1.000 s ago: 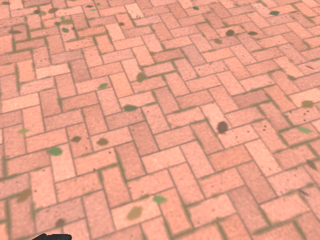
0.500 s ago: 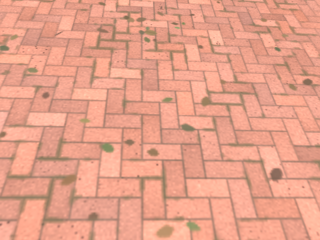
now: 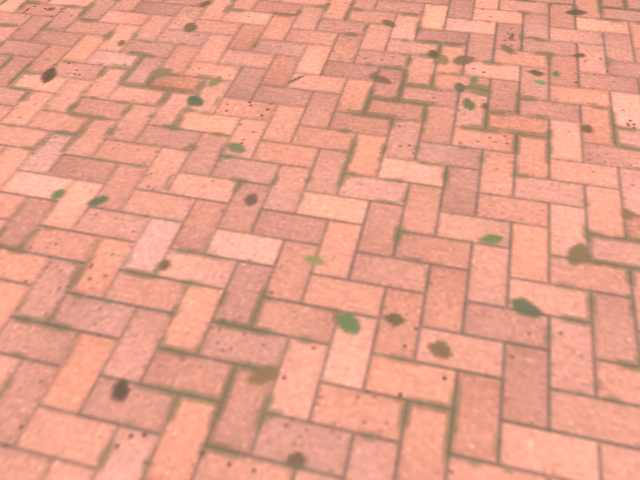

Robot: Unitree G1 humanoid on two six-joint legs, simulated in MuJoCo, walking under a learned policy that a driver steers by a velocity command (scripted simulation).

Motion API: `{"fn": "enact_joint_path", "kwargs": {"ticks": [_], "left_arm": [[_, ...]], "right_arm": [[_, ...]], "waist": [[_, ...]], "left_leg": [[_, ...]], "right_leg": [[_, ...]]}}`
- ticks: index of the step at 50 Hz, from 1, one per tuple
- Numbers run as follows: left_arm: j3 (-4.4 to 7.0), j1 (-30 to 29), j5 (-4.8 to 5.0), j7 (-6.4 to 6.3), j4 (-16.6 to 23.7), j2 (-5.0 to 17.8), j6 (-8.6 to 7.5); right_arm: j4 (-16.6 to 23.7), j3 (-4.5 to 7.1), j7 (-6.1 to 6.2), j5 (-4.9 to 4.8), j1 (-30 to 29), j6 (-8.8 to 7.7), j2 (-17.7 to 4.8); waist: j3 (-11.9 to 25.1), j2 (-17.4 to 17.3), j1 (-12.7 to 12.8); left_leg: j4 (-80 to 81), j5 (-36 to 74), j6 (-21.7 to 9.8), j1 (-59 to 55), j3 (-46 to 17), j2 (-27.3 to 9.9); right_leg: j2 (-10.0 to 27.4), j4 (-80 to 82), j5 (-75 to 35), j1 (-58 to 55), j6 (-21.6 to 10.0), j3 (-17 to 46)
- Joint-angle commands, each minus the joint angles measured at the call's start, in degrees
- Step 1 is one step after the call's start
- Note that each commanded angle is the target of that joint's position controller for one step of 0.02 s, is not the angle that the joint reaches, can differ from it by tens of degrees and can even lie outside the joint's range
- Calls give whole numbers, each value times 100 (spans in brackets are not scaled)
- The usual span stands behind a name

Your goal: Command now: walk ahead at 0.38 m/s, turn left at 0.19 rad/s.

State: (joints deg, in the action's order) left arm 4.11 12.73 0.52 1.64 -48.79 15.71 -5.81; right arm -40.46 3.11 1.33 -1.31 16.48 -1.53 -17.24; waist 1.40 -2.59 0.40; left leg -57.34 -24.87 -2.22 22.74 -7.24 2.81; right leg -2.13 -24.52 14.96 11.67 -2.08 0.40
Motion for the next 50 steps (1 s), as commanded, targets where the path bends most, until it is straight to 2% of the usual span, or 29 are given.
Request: {"fn": "enact_joint_path", "kwargs": {"ticks": [1,6,10,13,14,15,16,17,18,19,20,21,22,24,28,33,36,38,40,41,42,43,44,45,46,47,48,49,50], "left_arm": [[91,206,-3,-73,194,651,-28],[108,498,42,-143,77,904,35],[118,824,103,-130,-21,1084,96],[126,882,152,-141,-87,1135,163],[132,822,157,-149,-82,1186,186],[107,805,141,-155,-68,1140,203],[19,747,49,-154,28,942,190],[-186,1257,-33,-146,225,249,130],[-157,1283,97,-140,161,455,47],[0,908,257,-123,262,941,36],[3,569,261,-120,347,937,42],[11,446,182,-133,349,849,72],[45,531,136,-147,294,778,150],[14,704,140,-142,214,507,306],[32,251,107,-149,418,416,404],[-69,-707,48,52,761,261,319],[-110,-1222,66,158,1048,241,309],[-101,-1401,73,226,1233,288,306],[-18,-1230,88,255,1334,453,328],[70,-847,102,245,1296,609,350],[218,-130,121,204,1156,873,367],[417,853,114,105,925,1235,411],[546,1133,128,-13,868,1877,447],[466,1140,90,21,1082,1786,343],[348,1059,41,45,1039,1343,277],[299,755,63,44,1031,1169,224],[237,336,81,37,1096,975,208],[178,58,34,9,1190,798,201],[156,-58,-18,-15,1271,756,202]], "right_arm": [[550,188,-91,63,-520,-239,-630],[849,-15,-191,72,-1263,-327,-107],[980,-19,-293,-9,-1647,-347,-154],[1032,64,-333,-24,-1580,-350,-356],[959,139,-318,-5,-1237,-353,-482],[741,268,-275,17,-506,-341,-684],[537,392,-205,51,453,-317,-951],[468,509,-146,221,1115,-269,-1547],[438,406,-173,211,1183,-270,-1204],[427,278,-193,161,739,-291,-861],[434,214,-199,122,358,-305,-669],[404,169,-220,141,15,-332,-514],[388,140,-235,172,-221,-394,-381],[291,159,-245,192,-427,-507,-309],[50,224,-183,242,-378,-589,-414],[-152,297,-78,178,-115,-518,-671],[-326,346,-63,103,210,-394,-780],[-396,374,-57,51,298,-286,-856],[-382,409,-18,25,242,-186,-1019],[-361,424,7,12,201,-130,-1097],[-335,423,26,-7,134,-85,-1144],[-281,377,55,-8,68,-104,-1087],[-30,136,-11,251,575,-225,-291],[129,35,-88,135,425,-479,-284],[295,158,-156,-110,-390,-630,-750],[393,130,-154,-136,-592,-704,-715],[309,138,-105,9,-565,-714,-683],[268,186,-84,124,-475,-666,-747],[260,204,-96,158,-372,-592,-740]], "waist": [[-564,958,177],[-515,895,412],[-519,915,512],[-545,927,259],[-358,902,-16],[84,772,-418],[754,586,-889],[1786,-870,-799],[2164,-1335,-803],[1117,-904,-718],[506,-669,-564],[141,-428,-373],[-37,-512,-183],[-154,-421,7],[-465,-119,40],[-729,126,-283],[-871,204,-474],[-836,136,-466],[-486,-110,-251],[-185,-253,-6],[227,-280,411],[717,-75,938],[1232,1414,480],[2209,1242,491],[1569,668,778],[844,468,568],[412,134,263],[209,227,55],[146,349,-86]], "left_leg": [[-326,720,89,2325,46,-680],[1260,1638,341,1701,666,-721],[2243,2219,286,922,835,-531],[2612,2077,21,474,756,-457],[2770,2030,-93,-108,818,-339],[2904,2023,-239,-1176,901,-211],[2751,1922,-445,-2713,506,-664],[3024,792,-1100,-4685,-1831,-2333],[3995,-43,-1372,-4454,-3511,-2754],[4121,-360,-1120,-3717,-2717,-2574],[4229,-26,-967,-2966,-1879,-2331],[4421,475,-876,-2309,-1299,-2078],[4614,952,-788,-1844,-776,-1867],[4917,1559,-806,-1381,-182,-1752],[5127,2386,-826,-1440,671,-1700],[5241,2702,-704,-1728,1470,-1671],[5023,3031,-675,-2447,1661,-1851],[4682,3779,-615,-2889,1785,-1941],[3958,5832,-496,-3118,1941,-1935],[3308,6778,-433,-3142,1994,-1905],[2299,7069,-319,-2871,2074,-1788],[852,6173,-84,-1866,2136,-1563],[-1282,1009,305,681,1956,-745],[-2442,-1099,373,1875,512,61],[-2446,-571,245,2446,95,-307],[-1955,-37,146,2456,160,-555],[-1431,294,177,2119,194,-785],[-1071,522,239,1689,188,-919],[-913,658,305,1375,191,-967]], "right_leg": [[1618,1525,616,-1295,-931,2054],[1272,1678,-1069,-855,-913,950],[1426,1619,-1440,-698,-844,728],[1676,1345,-2094,-952,-701,781],[1617,915,-2886,-935,-612,691],[1377,35,-3592,-727,-481,488],[1093,-1280,-3026,123,-275,325],[286,-3598,-409,2014,128,-59],[57,-4601,1735,2586,119,680],[379,-4984,1421,3082,58,747],[651,-4864,935,3108,8,553],[818,-4582,545,2923,24,504],[975,-4346,244,2611,41,552],[1010,-4277,-105,2264,111,526],[950,-3548,-1017,2802,223,721],[829,-1884,-2107,2673,171,182],[789,-1365,-1861,2963,21,-18],[674,-1166,-1388,2987,-115,-233],[305,-1143,-789,2385,-326,-601],[68,-1194,-477,1835,-460,-754],[-168,-1031,-454,829,-641,-800],[-157,-650,-746,-852,-898,-417],[1377,-688,-649,-3054,-1737,2245],[2212,420,405,-3889,-2536,4960],[2044,776,270,-3511,-2099,4234],[1807,795,-147,-2668,-1868,3418],[1540,806,-754,-1775,-1665,2780],[1338,912,-1307,-1119,-1590,2354],[1214,1040,-1581,-708,-1574,2176]]}}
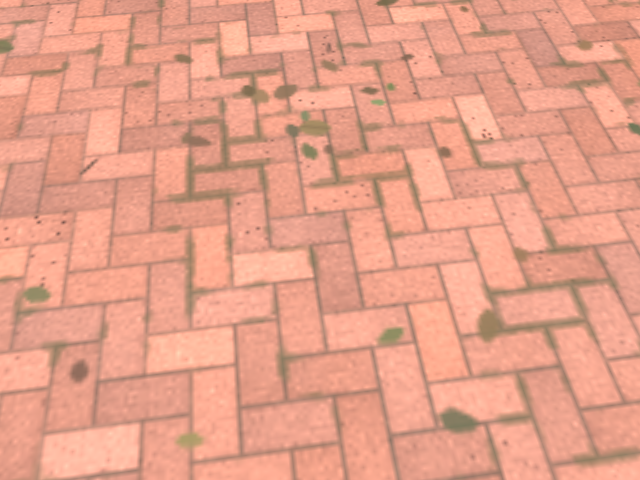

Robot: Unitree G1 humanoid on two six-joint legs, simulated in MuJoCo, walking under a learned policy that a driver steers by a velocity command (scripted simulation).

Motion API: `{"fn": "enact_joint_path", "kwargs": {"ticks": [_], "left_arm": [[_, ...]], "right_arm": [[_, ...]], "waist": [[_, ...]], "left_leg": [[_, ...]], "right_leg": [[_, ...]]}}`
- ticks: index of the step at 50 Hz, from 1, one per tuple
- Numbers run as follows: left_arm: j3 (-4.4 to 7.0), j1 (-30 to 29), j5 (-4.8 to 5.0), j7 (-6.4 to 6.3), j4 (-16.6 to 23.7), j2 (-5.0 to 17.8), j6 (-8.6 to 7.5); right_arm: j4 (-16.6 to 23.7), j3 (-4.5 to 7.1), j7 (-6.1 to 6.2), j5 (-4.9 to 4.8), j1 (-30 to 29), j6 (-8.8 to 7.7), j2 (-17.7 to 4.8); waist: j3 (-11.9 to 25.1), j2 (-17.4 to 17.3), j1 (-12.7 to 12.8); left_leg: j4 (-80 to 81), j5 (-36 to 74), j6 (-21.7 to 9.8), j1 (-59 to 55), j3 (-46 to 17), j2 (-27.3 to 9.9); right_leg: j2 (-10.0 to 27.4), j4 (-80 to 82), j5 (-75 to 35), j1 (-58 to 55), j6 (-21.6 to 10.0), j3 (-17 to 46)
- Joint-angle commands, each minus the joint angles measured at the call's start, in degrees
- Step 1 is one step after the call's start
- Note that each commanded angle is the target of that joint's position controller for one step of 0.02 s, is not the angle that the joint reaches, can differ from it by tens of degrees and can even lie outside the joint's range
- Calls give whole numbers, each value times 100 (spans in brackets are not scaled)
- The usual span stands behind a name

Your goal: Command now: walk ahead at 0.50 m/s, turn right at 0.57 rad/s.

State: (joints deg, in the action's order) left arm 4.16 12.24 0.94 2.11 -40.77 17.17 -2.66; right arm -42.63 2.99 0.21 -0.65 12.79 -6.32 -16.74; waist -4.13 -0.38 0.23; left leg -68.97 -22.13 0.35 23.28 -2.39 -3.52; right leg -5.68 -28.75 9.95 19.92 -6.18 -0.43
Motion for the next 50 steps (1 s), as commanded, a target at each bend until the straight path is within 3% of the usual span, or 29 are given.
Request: {"fn": "enact_joint_path", "kwargs": {"ticks": [1,4,7,9,11,14,15,16,17,18,19,20,21,22,23,25,27,32,36,39,41,42,43,44,45,46,47,48,50], "left_arm": [[165,-44,-47,-89,477,641,-122],[219,140,-24,-198,386,852,-126],[197,347,6,-261,266,819,-85],[181,656,6,-259,132,821,-78],[175,827,28,-249,27,833,-74],[191,884,6,-261,-68,869,-40],[198,820,-1,-261,-71,878,-18],[169,734,-10,-257,-49,806,-4],[82,726,-65,-248,10,603,4],[-37,1346,-47,-258,97,251,-52],[-88,1574,51,-251,70,226,-114],[26,1081,132,-238,116,736,-139],[32,498,121,-229,254,800,-151],[20,176,26,-223,346,721,-171],[46,144,-41,-219,346,663,-167],[18,376,-27,-198,260,460,-124],[-21,286,-58,-203,290,324,-92],[-121,-630,-74,-156,502,111,-166],[-137,-1312,-6,-53,690,109,-232],[-109,-1543,9,39,823,202,-275],[-38,-1215,-11,57,762,367,-294],[58,-653,-40,28,613,524,-303],[194,263,-77,-34,381,817,-301],[315,1141,-203,-99,285,1337,-277],[289,1325,-141,-83,197,1278,-232],[162,1182,-90,-106,192,805,-215],[102,780,-55,-122,189,674,-215],[54,422,-94,-111,190,533,-231],[16,12,-165,-85,150,326,-325]], "right_arm": [[480,207,13,124,63,-52,-720],[606,121,24,164,-282,62,-477],[690,4,-42,133,-896,29,-261],[751,-13,-117,61,-1250,-22,-277],[815,24,-171,16,-1431,-63,-418],[840,108,-214,21,-1318,-106,-621],[795,140,-210,22,-1102,-118,-673],[651,221,-184,47,-589,-130,-789],[519,304,-153,110,183,-146,-1001],[423,421,-145,202,924,-134,-1478],[191,409,-218,76,1306,-75,-1312],[232,276,-217,-35,1041,-53,-895],[298,213,-190,3,675,-3,-728],[303,167,-190,70,397,28,-644],[309,118,-184,113,231,15,-516],[268,92,-182,107,165,-12,-461],[174,122,-161,50,243,-40,-586],[-50,169,-82,-8,521,50,-808],[-299,179,-64,-53,967,136,-896],[-433,207,-32,-73,1085,241,-960],[-457,241,4,-74,992,299,-1065],[-455,232,16,-87,915,327,-1064],[-403,161,24,-45,877,330,-916],[-202,0,9,71,1150,259,-442],[-265,-108,-14,9,1603,160,-138],[-239,71,-40,-159,1073,120,-780],[-83,119,-49,-210,623,106,-893],[-58,124,-31,-140,419,121,-826],[-140,149,-22,-107,628,265,-623]], "waist": [[669,153,-133],[465,190,-80],[402,428,229],[394,497,453],[310,538,516],[242,664,364],[272,724,220],[518,669,-71],[1205,453,-427],[2168,-683,-409],[2465,-1862,-434],[1644,-1077,-539],[1030,-558,-514],[551,-249,-380],[421,-295,-225],[464,-538,-60],[422,-502,-35],[257,-347,-317],[96,-334,-572],[30,-383,-515],[252,-480,-249],[600,-453,99],[1244,-349,530],[2215,563,664],[2845,1601,532],[2101,972,694],[1302,769,573],[911,481,389],[581,663,29]], "left_leg": [[473,459,144,1208,-232,-340],[1423,1067,399,1141,-36,-245],[2945,2456,421,715,96,-29],[3449,3020,383,465,128,103],[3764,2921,243,587,18,102],[3994,2251,-56,603,-38,113],[4079,2017,-171,355,49,167],[4266,1989,-334,-324,206,299],[4063,2174,-620,-1585,-118,-100],[4084,1573,-1397,-3705,-2099,-1286],[5067,72,-1842,-4376,-4182,-1895],[5275,-861,-1604,-3890,-3934,-1803],[5326,-615,-1397,-3155,-3102,-1582],[5470,59,-1345,-2402,-2508,-1334],[5582,650,-1294,-1988,-2110,-1134],[5791,1377,-1293,-1636,-1591,-887],[5943,1977,-1389,-1535,-1225,-867],[6099,2539,-1228,-1624,-448,-638],[5991,2469,-1166,-1928,-370,-774],[5693,2844,-1074,-2503,-470,-1038],[5217,3901,-954,-2715,-419,-1066],[4535,4730,-845,-2555,-297,-890],[3431,4582,-670,-1920,-134,-600],[1332,2556,-340,17,143,14],[52,-1190,-196,1381,-300,622],[-441,-1004,-227,1921,-631,302],[-341,-440,-243,2066,-444,56],[-97,22,-208,1862,-357,-152],[209,570,-124,1266,-395,-399]], "right_leg": [[1507,1548,-1351,-1288,-1188,2120],[1282,1624,-1771,-666,-1100,1594],[953,1533,-1286,-464,-739,1102],[1083,1534,-813,-550,-672,1235],[1312,1328,-622,-948,-643,1475],[1672,960,-904,-1557,-520,1839],[1684,752,-1316,-1647,-455,1856],[1461,185,-2136,-1657,-337,1701],[1136,-975,-2150,-1274,-158,1418],[379,-3030,-618,437,259,886],[-8,-4261,2231,1757,455,884],[341,-4728,2036,2378,419,1114],[623,-4672,1569,2448,392,850],[833,-4302,1194,2360,394,683],[1036,-3911,900,2116,402,675],[1146,-3530,677,1697,471,565],[1191,-3101,479,1765,577,444],[1120,-1260,-1017,1687,712,236],[927,-431,-1478,1471,663,113],[853,-94,-992,1550,465,137],[690,63,-600,973,286,13],[541,264,-668,38,141,-116],[760,152,-864,-1454,-74,71],[2217,-74,-770,-3732,-674,1881],[3015,658,281,-4525,-1148,3874],[2790,930,973,-3955,-884,3498],[2623,1128,777,-3100,-690,2668],[2387,1356,421,-2353,-588,2139],[2068,1792,-141,-1430,-492,1328]]}}
Over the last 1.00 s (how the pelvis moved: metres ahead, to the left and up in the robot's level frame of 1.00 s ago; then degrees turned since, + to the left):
0.52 -0.02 -0.01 -22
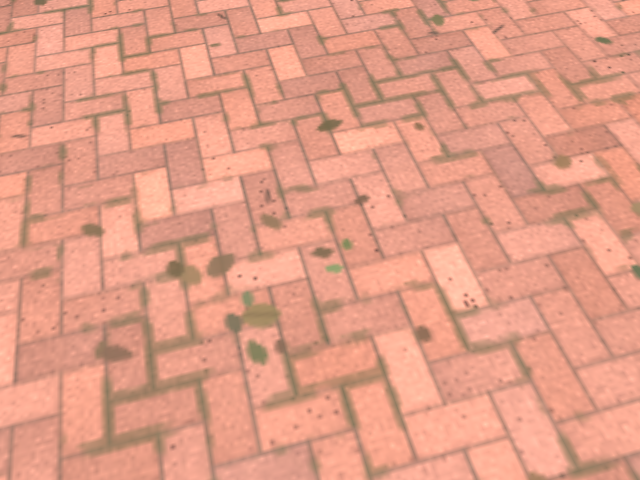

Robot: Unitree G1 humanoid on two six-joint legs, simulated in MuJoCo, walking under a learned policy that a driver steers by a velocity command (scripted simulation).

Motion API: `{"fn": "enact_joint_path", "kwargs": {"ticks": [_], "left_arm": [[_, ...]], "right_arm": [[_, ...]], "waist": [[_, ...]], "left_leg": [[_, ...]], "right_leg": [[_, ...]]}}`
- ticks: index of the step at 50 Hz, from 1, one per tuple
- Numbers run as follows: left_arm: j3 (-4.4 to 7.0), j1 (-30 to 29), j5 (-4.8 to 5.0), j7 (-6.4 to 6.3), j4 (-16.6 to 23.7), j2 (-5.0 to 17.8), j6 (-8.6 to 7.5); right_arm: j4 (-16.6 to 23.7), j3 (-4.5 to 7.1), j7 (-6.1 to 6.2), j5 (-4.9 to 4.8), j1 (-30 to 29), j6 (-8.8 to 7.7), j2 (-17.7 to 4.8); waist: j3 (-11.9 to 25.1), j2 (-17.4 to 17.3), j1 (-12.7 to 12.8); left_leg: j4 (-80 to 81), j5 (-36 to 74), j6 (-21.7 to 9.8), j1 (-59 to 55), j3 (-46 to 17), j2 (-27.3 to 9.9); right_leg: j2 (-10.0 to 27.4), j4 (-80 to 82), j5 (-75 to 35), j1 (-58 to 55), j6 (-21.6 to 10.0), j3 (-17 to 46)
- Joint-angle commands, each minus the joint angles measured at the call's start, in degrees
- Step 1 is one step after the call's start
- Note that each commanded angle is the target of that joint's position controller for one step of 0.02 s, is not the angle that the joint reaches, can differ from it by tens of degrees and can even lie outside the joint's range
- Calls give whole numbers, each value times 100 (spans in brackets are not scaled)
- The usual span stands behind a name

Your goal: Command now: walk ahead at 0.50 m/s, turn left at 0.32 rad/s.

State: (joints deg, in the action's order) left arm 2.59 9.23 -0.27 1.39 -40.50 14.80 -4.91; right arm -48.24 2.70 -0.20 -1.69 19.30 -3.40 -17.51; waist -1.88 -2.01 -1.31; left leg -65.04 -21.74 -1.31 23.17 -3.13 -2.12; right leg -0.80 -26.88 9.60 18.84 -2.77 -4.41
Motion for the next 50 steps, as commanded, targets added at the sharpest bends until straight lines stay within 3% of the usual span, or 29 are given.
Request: {"fn": "enact_joint_path", "kwargs": {"ticks": [1,5,9,14,15,17,18,19,20,21,22,23,24,25,26,27,30,35,37,40,42,43,44,45,46,47,48,49,50], "left_arm": [[181,228,-45,-9,75,524,-150],[255,265,-85,-66,-185,679,-234],[290,375,-52,-152,-326,852,-172],[372,872,73,-199,-597,1074,27],[388,890,101,-208,-625,1114,80],[429,786,132,-248,-604,1265,172],[450,734,146,-278,-581,1346,220],[455,659,156,-301,-557,1388,268],[410,596,161,-325,-517,1314,266],[208,1034,-57,-281,-272,680,168],[68,1013,-28,-186,-111,465,-73],[196,261,213,-99,28,961,-239],[175,3,282,-79,147,941,-327],[177,19,157,-121,83,891,-350],[228,94,36,-149,29,964,-307],[248,196,2,-139,14,964,-231],[202,176,-65,-156,61,736,-71],[73,-918,-13,-107,348,487,-87],[85,-1134,55,-52,416,565,-129],[144,-1124,59,35,428,750,-211],[198,-831,53,46,374,845,-255],[264,-407,22,22,247,933,-275],[343,250,-51,-7,140,1134,-305],[459,999,-143,-27,39,1613,-302],[497,1451,-15,61,-231,1606,-232],[362,1267,117,65,-188,1128,-212],[289,921,93,41,-131,924,-164],[234,659,30,30,-104,821,-124],[185,503,-16,19,-106,707,-115]], "right_arm": [[367,166,25,-16,90,45,-410],[527,173,51,27,-258,161,-271],[730,106,-91,47,-915,85,-120],[1192,48,-271,48,-1775,80,-60],[1274,60,-307,47,-1833,83,-89],[1360,139,-349,47,-1676,108,-241],[1331,216,-349,45,-1363,132,-375],[1200,346,-324,30,-713,147,-597],[967,540,-237,22,239,172,-934],[872,711,-114,13,659,207,-1608],[1079,642,-145,23,537,113,-1618],[1072,499,-176,75,496,46,-1134],[1060,448,-173,77,235,-5,-956],[1109,396,-165,57,-162,-20,-795],[1197,335,-140,92,-461,-23,-613],[1283,308,-117,146,-601,-21,-561],[1266,356,-25,115,-555,-48,-729],[1119,403,103,58,-180,29,-871],[1023,404,110,42,9,48,-879],[889,363,124,46,187,58,-734],[854,369,120,77,128,84,-742],[866,338,110,89,82,95,-656],[912,245,89,126,84,89,-424],[992,136,97,101,655,49,-120],[972,92,101,0,1041,-12,-123],[950,202,96,-57,543,-20,-637],[1069,228,95,-17,-60,-19,-754],[1157,214,89,76,-397,-37,-691],[1181,223,68,127,-481,-50,-605]], "waist": [[306,810,99],[4,563,57],[-151,446,280],[-403,333,590],[-390,369,562],[-128,563,347],[122,685,134],[486,683,-252],[966,484,-767],[1522,-836,-525],[2366,-1038,-331],[1937,-406,-648],[1217,-208,-492],[771,202,-198],[557,139,14],[498,13,161],[387,2,244],[182,-254,-177],[185,-321,-279],[178,-409,-274],[158,-566,-82],[317,-557,145],[889,-349,450],[1781,788,451],[2006,2077,426],[1245,1305,571],[641,824,584],[292,566,488],[125,586,346]], "left_leg": [[-158,647,87,1137,-297,-553],[453,1467,232,1575,-417,-577],[1881,2564,177,1456,-49,-485],[2764,2275,-62,1815,347,-377],[2845,2038,-139,1802,440,-317],[2893,1464,-348,1280,762,1],[2851,1160,-474,792,926,223],[2986,1095,-641,-80,1013,467],[3398,1443,-884,-1625,787,573],[3427,1350,-1643,-3792,-1605,-818],[4484,464,-2511,-4757,-4505,-1751],[4798,451,-2125,-4538,-3945,-1618],[4814,807,-1893,-3760,-3138,-1412],[4831,1402,-1694,-2889,-2499,-1150],[4927,1979,-1601,-2230,-2054,-956],[5054,2264,-1584,-1809,-1886,-830],[5221,2896,-1609,-1141,-1404,-634],[5117,2022,-1180,-741,-1037,-229],[5026,1694,-1121,-886,-1234,-362],[4617,1521,-1035,-1466,-1612,-670],[4307,1886,-936,-1677,-1762,-777],[3891,2435,-829,-1684,-1680,-591],[2848,2579,-647,-1439,-1395,-278],[936,1308,-247,90,-786,410],[-365,-1201,-19,1502,-614,765],[-894,-920,-39,2113,-852,452],[-889,-433,-65,2207,-629,214],[-619,-64,-72,2081,-445,22],[-266,231,-69,1881,-390,-179]], "right_leg": [[1526,1760,-335,-1107,-853,1448],[1482,1987,-1246,-1003,-860,565],[1323,2049,-1478,-1216,-689,-160],[1671,1757,-1948,-2253,-620,-453],[1727,1588,-2306,-2447,-574,-511],[1738,952,-4023,-2661,-441,-681],[1715,385,-4931,-2688,-373,-745],[1605,-557,-5331,-2494,-270,-838],[1365,-1925,-4646,-1679,-50,-937],[694,-4044,-758,675,297,-874],[-279,-5310,2543,2120,419,461],[84,-5429,2165,2734,278,1041],[321,-5025,1654,2829,164,970],[553,-4475,1290,2531,179,937],[702,-4056,1047,2109,235,934],[753,-3891,894,1772,299,942],[680,-3149,489,1548,592,759],[271,-967,-1267,1098,738,678],[185,-592,-1521,933,703,725],[241,-247,-1285,896,486,855],[216,-111,-797,596,267,742],[119,84,-700,21,113,598],[509,-15,-720,-1060,-167,926],[1649,9,-271,-3075,-912,2738],[2300,918,1379,-3780,-1449,4903],[2215,1124,2415,-3322,-1251,4743],[2005,1166,2122,-2618,-1039,3907],[1756,1279,1486,-1959,-975,3291],[1553,1405,931,-1535,-939,2879]]}}
Over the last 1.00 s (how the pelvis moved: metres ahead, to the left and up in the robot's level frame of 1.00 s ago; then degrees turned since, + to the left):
0.57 -0.03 0.00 -6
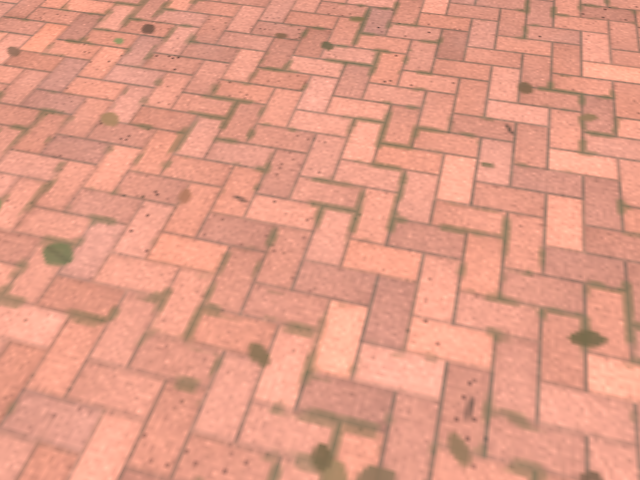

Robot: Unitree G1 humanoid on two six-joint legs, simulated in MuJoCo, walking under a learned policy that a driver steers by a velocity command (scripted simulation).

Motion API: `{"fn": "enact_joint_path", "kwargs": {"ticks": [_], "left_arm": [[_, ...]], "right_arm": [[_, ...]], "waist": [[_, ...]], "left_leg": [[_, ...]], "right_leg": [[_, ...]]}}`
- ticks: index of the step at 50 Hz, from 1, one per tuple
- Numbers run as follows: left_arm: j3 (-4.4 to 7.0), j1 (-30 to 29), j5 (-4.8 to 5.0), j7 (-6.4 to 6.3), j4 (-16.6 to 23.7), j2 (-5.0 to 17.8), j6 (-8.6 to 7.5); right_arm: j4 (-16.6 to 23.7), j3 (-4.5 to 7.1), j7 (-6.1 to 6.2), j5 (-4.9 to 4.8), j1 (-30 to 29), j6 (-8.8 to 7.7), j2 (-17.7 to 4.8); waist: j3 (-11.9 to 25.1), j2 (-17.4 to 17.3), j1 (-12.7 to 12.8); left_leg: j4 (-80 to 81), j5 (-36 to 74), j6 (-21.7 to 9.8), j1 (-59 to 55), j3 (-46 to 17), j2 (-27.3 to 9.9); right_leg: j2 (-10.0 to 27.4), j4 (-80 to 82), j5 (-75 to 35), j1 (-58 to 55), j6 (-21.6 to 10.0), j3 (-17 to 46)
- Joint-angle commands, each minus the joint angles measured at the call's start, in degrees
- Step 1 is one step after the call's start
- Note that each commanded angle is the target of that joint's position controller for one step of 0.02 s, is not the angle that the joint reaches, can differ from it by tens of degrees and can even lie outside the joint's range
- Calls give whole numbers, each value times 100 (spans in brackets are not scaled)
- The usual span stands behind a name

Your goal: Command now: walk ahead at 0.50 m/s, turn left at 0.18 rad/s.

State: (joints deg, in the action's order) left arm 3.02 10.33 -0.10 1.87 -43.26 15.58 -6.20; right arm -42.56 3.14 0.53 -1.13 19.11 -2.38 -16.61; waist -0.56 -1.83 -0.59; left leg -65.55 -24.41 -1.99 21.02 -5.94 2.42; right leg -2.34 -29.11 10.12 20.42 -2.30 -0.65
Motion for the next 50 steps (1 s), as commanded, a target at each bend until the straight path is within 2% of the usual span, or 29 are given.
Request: {"fn": "enact_joint_path", "kwargs": {"ticks": [1,2,5,7,9,12,14,16,17,18,19,20,21,22,24,26,28,32,34,36,37,38,39,40,41,42,43,45,50], "left_arm": [[110,335,-62,-41,156,562,4],[100,354,-39,-48,121,537,-11],[137,379,-14,-90,-19,753,-26],[158,390,5,-137,-105,855,45],[156,556,39,-174,-214,901,119],[137,776,76,-201,-391,909,219],[147,700,102,-214,-442,956,276],[121,595,115,-230,-466,886,311],[59,761,3,-227,-443,729,268],[-112,1484,-92,-194,-504,243,210],[-160,1598,5,-172,-627,266,264],[-42,1273,114,-165,-583,673,368],[17,923,148,-214,-497,763,484],[54,738,125,-287,-454,782,611],[111,860,92,-411,-462,741,846],[145,995,76,-460,-460,657,931],[160,820,70,-460,-341,578,955],[159,433,63,-362,-77,551,935],[192,496,64,-283,-34,604,927],[250,860,32,-208,-141,639,921],[310,971,-22,-202,-150,799,914],[453,931,-25,-307,15,1459,907],[456,860,-201,-271,176,1729,805],[415,664,-272,-250,237,1534,667],[395,378,-169,-268,275,1395,576],[361,142,-42,-293,339,1224,556],[314,23,46,-327,375,1103,559],[261,162,44,-385,388,968,583],[336,389,73,-481,434,1111,667]], "right_arm": [[594,170,-25,64,-383,-152,-593],[558,150,-37,51,-307,-143,-487],[635,74,-4,136,-526,-120,-263],[645,6,-16,153,-722,-140,-106],[655,-13,-54,118,-1021,-153,-72],[728,20,-116,108,-1365,-155,-164],[752,69,-154,140,-1386,-178,-297],[545,156,-137,220,-869,-205,-464],[507,237,-82,277,-550,-214,-821],[548,208,-25,429,-381,-157,-914],[467,94,-37,346,-205,-77,-412],[430,36,-69,228,-352,-23,-266],[430,56,-68,181,-666,10,-353],[445,75,-51,178,-977,32,-448],[447,135,-3,251,-1502,63,-610],[406,174,52,261,-1634,92,-628],[324,180,116,239,-1683,109,-579],[152,227,207,204,-1645,193,-666],[93,254,212,132,-1684,248,-745],[22,267,209,1,-1757,312,-737],[-107,247,200,-34,-1509,345,-559],[-48,179,158,155,-1282,364,-228],[245,226,208,189,-2023,339,-383],[248,275,228,152,-2121,339,-523],[142,320,248,116,-1921,352,-584],[-19,357,291,147,-1753,365,-612],[-63,380,314,182,-1705,367,-644],[-76,377,291,131,-1660,324,-550],[-34,305,249,74,-1879,241,-411]], "waist": [[12,714,162],[63,797,121],[13,658,58],[166,645,103],[273,699,252],[304,714,361],[309,731,261],[510,563,-42],[904,161,-94],[1630,-751,142],[2180,-1116,-78],[1805,-747,-124],[1281,-491,-70],[914,-379,0],[550,-640,276],[512,-722,318],[518,-653,271],[606,-592,133],[626,-588,204],[601,-456,428],[388,28,417],[177,1788,136],[29,2015,421],[90,1404,360],[97,1145,166],[186,868,76],[232,881,41],[461,884,35],[499,946,214]], "left_leg": [[11,676,14,1812,-58,-747],[190,746,46,1678,23,-785],[1057,936,279,1544,271,-753],[1880,1569,344,1163,422,-670],[2604,2362,349,763,541,-504],[3239,2728,266,511,463,-366],[3557,2529,111,321,403,-329],[4224,3166,-115,-595,499,-223],[4053,5264,-367,-1554,29,-798],[3568,7150,-1241,-3190,-1145,-2031],[3706,7056,-1762,-3311,-1742,-2563],[3927,5768,-1578,-2836,-1595,-2339],[4168,4701,-1338,-2345,-1340,-2153],[4457,3820,-1222,-1774,-1146,-2052],[4933,2765,-1097,-621,-635,-1811],[5082,2411,-1149,-263,-211,-1729],[5129,2114,-1157,-239,47,-1747],[5061,2040,-1165,-568,224,-1952],[4886,2035,-1050,-698,312,-2016],[4389,1730,-688,-558,614,-1836],[3653,1137,-253,-214,968,-1521],[1895,-357,425,1009,1632,-687],[833,-1387,502,1681,794,-42],[236,-1059,415,1740,355,-185],[140,-521,352,1776,231,-269],[157,-171,369,1784,184,-332],[135,97,420,1732,172,-342],[70,401,513,1552,169,-237],[1400,588,692,1492,67,-163]], "right_leg": [[1552,1738,462,-1451,-951,2207],[1463,1826,138,-1363,-975,1978],[1442,1763,-2668,-1189,-1098,1194],[1244,1625,-3591,-1141,-960,640],[1106,1576,-3659,-1160,-830,370],[1213,1346,-3301,-1468,-755,443],[1332,1020,-3136,-1624,-672,596],[1079,302,-3013,-1555,-426,547],[765,-421,-2303,-1140,-153,358],[324,-1663,65,126,215,231],[212,-2560,2864,413,422,509],[356,-2916,3195,659,486,691],[446,-3084,3016,938,533,602],[517,-3057,2696,991,595,549],[553,-2979,2047,428,729,391],[502,-3017,1724,221,756,175],[588,-2765,1449,194,681,121],[667,-2020,1151,49,506,-12],[618,-1505,1010,-209,360,-131],[396,-456,378,-813,83,-339],[489,277,-74,-1061,-162,89],[1875,972,-1497,-1450,-772,2133],[2434,1372,-1629,-934,-1640,3207],[2190,1397,-1267,-912,-1563,2827],[1890,1300,-1071,-974,-1231,2395],[1694,1209,-900,-1091,-967,2166],[1602,1158,-1114,-1133,-882,2028],[1456,1064,-1621,-1314,-906,1887],[1361,948,-1436,-1821,-962,2103]]}}
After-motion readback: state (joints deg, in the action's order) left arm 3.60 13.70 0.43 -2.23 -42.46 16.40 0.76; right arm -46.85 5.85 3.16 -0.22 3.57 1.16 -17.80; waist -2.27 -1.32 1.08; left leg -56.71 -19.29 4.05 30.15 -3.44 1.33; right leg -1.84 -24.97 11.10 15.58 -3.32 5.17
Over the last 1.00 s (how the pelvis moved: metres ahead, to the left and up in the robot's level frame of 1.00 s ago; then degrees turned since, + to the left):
0.56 0.11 0.00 29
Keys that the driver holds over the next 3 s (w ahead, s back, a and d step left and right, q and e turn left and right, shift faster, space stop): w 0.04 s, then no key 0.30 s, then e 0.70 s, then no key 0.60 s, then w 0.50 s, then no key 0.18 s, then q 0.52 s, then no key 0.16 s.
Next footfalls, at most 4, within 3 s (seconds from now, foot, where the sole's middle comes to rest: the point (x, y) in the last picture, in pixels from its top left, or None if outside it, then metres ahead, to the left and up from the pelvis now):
0.34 left None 0.31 0.13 -0.77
0.74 right None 0.23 -0.12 -0.77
1.24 left None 0.31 0.10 -0.77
1.52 right None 0.18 -0.13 -0.77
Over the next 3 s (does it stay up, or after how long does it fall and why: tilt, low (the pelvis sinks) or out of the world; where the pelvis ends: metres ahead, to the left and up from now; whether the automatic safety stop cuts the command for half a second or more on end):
stays up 0.51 -0.10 0.01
